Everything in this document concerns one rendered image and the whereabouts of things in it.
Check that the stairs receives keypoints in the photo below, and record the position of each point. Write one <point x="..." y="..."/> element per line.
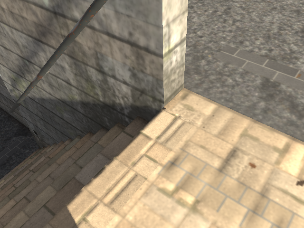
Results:
<point x="39" y="187"/>

